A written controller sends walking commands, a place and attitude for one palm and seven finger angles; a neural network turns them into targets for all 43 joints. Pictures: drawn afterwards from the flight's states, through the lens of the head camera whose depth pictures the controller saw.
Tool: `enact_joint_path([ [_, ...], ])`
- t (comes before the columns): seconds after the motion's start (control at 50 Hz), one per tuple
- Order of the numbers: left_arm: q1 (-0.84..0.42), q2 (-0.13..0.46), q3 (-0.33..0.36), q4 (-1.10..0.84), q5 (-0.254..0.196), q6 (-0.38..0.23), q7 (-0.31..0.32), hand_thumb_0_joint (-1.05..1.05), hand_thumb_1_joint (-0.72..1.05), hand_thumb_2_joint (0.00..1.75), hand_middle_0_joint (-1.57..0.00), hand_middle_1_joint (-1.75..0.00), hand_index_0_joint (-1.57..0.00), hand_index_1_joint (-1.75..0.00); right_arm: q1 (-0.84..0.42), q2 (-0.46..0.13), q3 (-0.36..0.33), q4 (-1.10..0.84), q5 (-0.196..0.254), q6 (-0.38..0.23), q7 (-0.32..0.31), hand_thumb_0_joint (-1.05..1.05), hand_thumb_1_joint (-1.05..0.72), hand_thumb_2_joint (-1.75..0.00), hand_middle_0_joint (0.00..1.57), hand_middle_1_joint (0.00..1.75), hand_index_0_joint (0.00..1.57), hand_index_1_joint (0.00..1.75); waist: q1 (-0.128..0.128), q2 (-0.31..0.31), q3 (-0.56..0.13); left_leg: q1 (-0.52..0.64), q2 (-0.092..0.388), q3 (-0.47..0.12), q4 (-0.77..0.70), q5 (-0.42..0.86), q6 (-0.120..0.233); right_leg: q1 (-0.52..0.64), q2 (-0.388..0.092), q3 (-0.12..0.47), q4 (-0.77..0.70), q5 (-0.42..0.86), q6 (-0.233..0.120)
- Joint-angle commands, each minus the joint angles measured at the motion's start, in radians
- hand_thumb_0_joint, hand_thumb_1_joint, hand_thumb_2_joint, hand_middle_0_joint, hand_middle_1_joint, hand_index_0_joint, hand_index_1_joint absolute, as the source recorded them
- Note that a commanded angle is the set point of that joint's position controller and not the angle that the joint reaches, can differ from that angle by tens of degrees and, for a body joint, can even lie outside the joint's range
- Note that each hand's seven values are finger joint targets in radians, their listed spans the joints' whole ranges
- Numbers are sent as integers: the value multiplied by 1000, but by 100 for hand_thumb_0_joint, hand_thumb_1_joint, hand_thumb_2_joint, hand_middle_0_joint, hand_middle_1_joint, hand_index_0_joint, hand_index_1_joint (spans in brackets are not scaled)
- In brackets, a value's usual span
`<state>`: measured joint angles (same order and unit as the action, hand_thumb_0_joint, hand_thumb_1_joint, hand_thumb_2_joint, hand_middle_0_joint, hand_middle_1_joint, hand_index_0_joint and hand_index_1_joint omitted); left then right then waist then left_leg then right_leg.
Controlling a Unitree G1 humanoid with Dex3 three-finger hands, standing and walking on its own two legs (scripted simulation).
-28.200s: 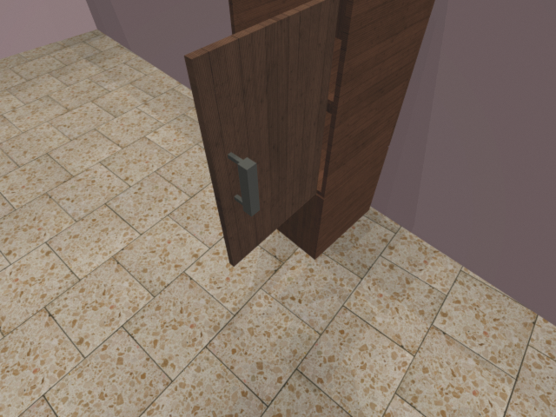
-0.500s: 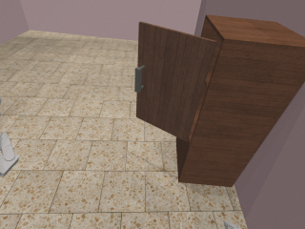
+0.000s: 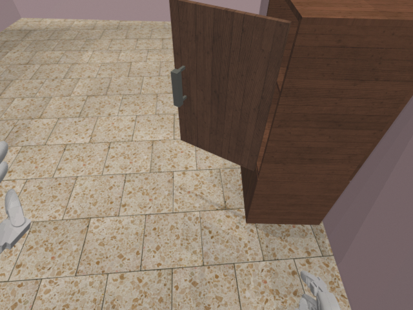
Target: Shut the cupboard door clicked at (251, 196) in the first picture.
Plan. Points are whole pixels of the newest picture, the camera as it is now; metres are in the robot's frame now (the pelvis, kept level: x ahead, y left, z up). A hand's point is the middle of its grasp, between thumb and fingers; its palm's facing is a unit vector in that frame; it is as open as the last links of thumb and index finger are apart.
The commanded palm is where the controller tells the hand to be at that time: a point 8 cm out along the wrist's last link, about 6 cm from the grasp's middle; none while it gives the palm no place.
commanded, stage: stop stepping back and stand still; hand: left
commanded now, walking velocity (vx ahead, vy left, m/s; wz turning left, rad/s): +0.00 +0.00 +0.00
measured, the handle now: (180, 86) +0.86 +0.13 -0.03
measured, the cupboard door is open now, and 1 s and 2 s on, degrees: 61 61 61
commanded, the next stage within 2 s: let the arm hang, fingers relaxed in 0.28 s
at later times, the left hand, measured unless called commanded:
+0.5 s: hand (72, 259) +0.21 +0.26 +0.01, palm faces +0.17 -0.87 -0.45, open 7.4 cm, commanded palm none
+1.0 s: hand out of the picture -0.08 +0.21 -0.17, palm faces +0.05 -0.97 -0.22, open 7.3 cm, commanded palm none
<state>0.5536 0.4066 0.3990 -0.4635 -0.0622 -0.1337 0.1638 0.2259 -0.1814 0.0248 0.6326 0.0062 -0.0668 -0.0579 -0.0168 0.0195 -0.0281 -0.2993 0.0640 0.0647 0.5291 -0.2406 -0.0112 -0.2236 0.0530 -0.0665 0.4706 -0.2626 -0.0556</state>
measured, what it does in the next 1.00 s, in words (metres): stands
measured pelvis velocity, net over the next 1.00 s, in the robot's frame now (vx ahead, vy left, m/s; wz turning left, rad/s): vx -0.01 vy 0.03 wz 0.03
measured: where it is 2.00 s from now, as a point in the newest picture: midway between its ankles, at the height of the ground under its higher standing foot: outside the picture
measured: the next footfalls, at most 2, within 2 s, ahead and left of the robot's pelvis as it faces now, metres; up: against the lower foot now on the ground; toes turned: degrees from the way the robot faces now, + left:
none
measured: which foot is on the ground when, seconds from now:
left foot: down 0.00-1.00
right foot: down 0.00-1.00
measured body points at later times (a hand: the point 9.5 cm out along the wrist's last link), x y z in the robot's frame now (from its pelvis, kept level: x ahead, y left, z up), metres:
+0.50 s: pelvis +0.00 +0.01 -0.01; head +0.00 -0.02 +0.44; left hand +0.19 +0.30 +0.04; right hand +0.18 -0.24 -0.11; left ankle +0.02 +0.12 -0.74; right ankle -0.01 -0.08 -0.74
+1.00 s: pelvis -0.01 +0.03 +0.01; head +0.00 +0.03 +0.46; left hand -0.08 +0.27 -0.15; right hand -0.05 -0.19 -0.15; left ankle +0.02 +0.12 -0.74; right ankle -0.01 -0.08 -0.74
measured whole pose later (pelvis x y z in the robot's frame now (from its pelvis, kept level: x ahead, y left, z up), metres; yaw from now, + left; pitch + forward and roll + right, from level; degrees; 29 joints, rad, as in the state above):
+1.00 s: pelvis -0.01 +0.03 +0.01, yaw +2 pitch -2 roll -1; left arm 0.37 0.19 0.01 1.15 0.01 0.02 0.03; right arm 0.35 -0.15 0.01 1.12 -0.02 0.03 -0.03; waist 0.00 0.01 0.04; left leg -0.23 0.00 0.06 0.42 -0.17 0.04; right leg -0.16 0.00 -0.07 0.39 -0.21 -0.01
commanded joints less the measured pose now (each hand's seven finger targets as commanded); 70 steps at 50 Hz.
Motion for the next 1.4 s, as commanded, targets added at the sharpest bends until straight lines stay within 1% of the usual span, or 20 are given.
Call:
enact_joint_path([
  [0.0,-21,207,144,-244,5,-68,33,0,90,90,-20,-30,-20,-30,-87,-113,-48,-153,13,-34,-19,0,-90,-90,20,30,20,30,-5,-45,-122,9,9,-54,31,108,7,64,-221,211,-71,379,-17],
  [0.08,-35,230,175,-220,9,-80,38,0,90,90,-20,-30,-20,-30,-95,-128,-52,-154,8,-20,-33,0,-90,-90,20,30,20,30,0,16,-67,35,15,-60,-4,126,14,-1,-195,193,-97,239,5],
  [0.1,-36,212,158,-203,11,-83,38,0,90,90,-20,-30,-20,-30,-94,-125,-50,-152,8,-19,-35,0,-90,-90,20,30,20,30,-1,28,-53,30,20,-64,-14,146,17,5,-186,181,-94,236,9],
  [0.14,-45,196,140,-180,13,-86,34,0,90,90,-20,-30,-20,-30,-93,-132,-54,-154,10,-20,-36,0,-90,-90,20,30,20,30,4,26,-48,42,24,-65,-24,157,22,1,-169,174,-98,220,23],
  [0.22,-56,175,109,-165,15,-84,29,0,90,90,-20,-30,-20,-30,-89,-140,-58,-157,14,-26,-34,0,-90,-90,20,30,20,30,7,21,-71,58,31,-62,-32,225,25,40,-155,152,-77,312,41],
  [0.34,-48,187,118,-175,13,-77,28,0,90,90,-20,-30,-20,-30,-92,-139,-54,-169,13,-23,-34,0,-90,-90,20,30,20,30,12,0,-84,45,31,-71,-53,192,27,58,-147,142,-86,256,44],
  [0.36,-111,18,-322,544,84,55,-123,0,90,90,-20,-30,-20,-30,-188,-313,-89,-7,10,-81,60,0,-90,-90,20,30,20,30,-10,29,17,1,60,-78,76,370,29,-50,-210,53,50,439,18],
  [0.38,-124,-13,-305,572,85,125,-152,0,90,90,-20,-30,-20,-30,-101,-283,-109,19,-4,-46,60,0,-90,-90,20,30,20,30,-6,15,-81,52,63,-77,41,373,24,-30,-189,108,27,422,9],
  [0.42,-179,-26,-317,656,85,128,-164,0,90,90,-20,-30,-20,-30,-59,-262,-85,25,-15,-5,59,0,-90,-90,20,30,20,30,11,-79,-60,15,67,-103,36,305,46,-41,-170,87,45,307,5],
  [0.46,-242,-10,-331,770,87,125,-166,0,90,90,-20,-30,-20,-30,-61,-248,-68,36,-20,24,58,0,-90,-90,20,30,20,30,6,-204,-51,20,43,-111,46,257,45,-41,-192,106,23,305,-6],
  [0.48,-269,-6,-340,831,86,127,-162,0,90,90,-20,-30,-20,-30,-52,-239,-62,46,-23,35,59,0,-90,-90,20,30,20,30,0,-215,-46,33,33,-115,42,256,41,-46,-199,114,23,291,-19],
  [0.54,-299,-31,-363,1017,81,140,-148,0,90,90,-20,-30,-20,-30,-44,-193,-41,107,-34,67,57,0,-90,-90,20,30,20,30,1,-151,-32,66,21,-114,-11,225,36,-41,-197,122,-14,186,-11],
  [0.6,-293,-43,-368,1179,79,143,-142,0,90,90,-20,-30,-20,-30,-52,-179,-29,180,-35,74,53,0,-90,-90,20,30,20,30,17,18,-23,42,38,-136,-104,169,42,29,-157,123,-57,46,13],
  [0.7,-241,-95,-355,1369,80,139,-140,0,90,90,-20,-30,-20,-30,2,-124,-33,292,-34,78,37,0,-90,-90,20,30,20,30,21,127,17,30,31,-130,-169,-11,39,50,-153,119,-141,-19,1],
  [0.76,-228,-102,-363,1440,76,137,-142,0,90,90,-20,-30,-20,-30,49,-107,-37,345,-31,80,33,0,-90,-90,20,30,20,30,17,94,54,14,28,-130,-199,-77,37,42,-154,118,-168,-48,-1],
  [0.82,-209,-116,-371,1498,75,132,-142,0,90,90,-20,-30,-20,-30,99,-101,-39,386,-25,75,28,0,-90,-90,20,30,20,30,13,24,70,35,38,-134,-210,-42,44,35,-152,112,-178,-27,2],
  [0.88,-183,-123,-374,1543,73,128,-139,0,90,90,-20,-30,-20,-30,129,-97,-39,416,-20,69,23,0,-90,-90,20,30,20,30,16,-4,63,58,46,-132,-216,6,50,45,-150,101,-172,7,3],
  [0.96,-157,-150,-381,1581,74,130,-134,0,90,90,-20,-30,-20,-30,151,-81,-38,447,-20,70,19,0,-90,-90,20,30,20,30,11,-31,102,67,47,-129,-237,-37,52,9,-146,104,-174,-18,10],
  [1.26,-123,-192,-376,1592,82,130,-126,0,90,90,-20,-30,-20,-30,171,-44,-44,470,-22,65,19,0,-90,-90,20,30,20,30,12,-1,154,27,42,-136,-278,-113,55,-28,-136,99,-146,-14,22],
  [1.38,-137,-177,-373,1584,80,122,-125,0,90,90,-20,-30,-20,-30,168,-48,-45,467,-19,59,20,0,-90,-90,20,30,20,30,10,-13,128,70,36,-116,-244,-3,53,-16,-145,102,-154,28,19],
])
